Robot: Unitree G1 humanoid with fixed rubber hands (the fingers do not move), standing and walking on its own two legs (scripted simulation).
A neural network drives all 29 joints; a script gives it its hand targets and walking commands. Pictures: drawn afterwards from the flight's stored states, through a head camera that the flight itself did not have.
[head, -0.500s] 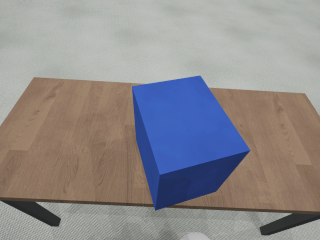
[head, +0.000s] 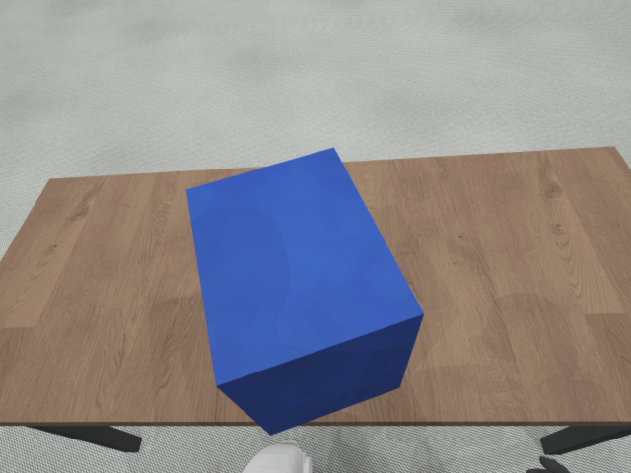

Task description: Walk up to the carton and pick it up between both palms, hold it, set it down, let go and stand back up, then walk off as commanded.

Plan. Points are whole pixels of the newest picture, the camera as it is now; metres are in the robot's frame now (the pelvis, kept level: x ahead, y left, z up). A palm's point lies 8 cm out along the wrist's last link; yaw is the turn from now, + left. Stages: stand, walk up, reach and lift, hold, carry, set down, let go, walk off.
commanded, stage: walk up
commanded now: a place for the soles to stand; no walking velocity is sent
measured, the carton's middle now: (301, 296) +0.34 +0.05 +0.00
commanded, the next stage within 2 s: none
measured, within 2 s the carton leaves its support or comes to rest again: neither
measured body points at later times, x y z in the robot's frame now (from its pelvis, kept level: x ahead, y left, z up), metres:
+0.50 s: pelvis -0.01 +0.07 +0.01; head +0.01 +0.10 +0.45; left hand +0.04 +0.37 -0.14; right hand +0.10 -0.24 -0.08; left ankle +0.00 +0.13 -0.73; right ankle -0.03 -0.11 -0.68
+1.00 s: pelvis -0.02 +0.00 +0.00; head +0.00 -0.03 +0.45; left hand +0.06 +0.33 -0.09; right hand +0.07 -0.29 -0.14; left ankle -0.03 +0.14 -0.70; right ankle +0.04 -0.12 -0.73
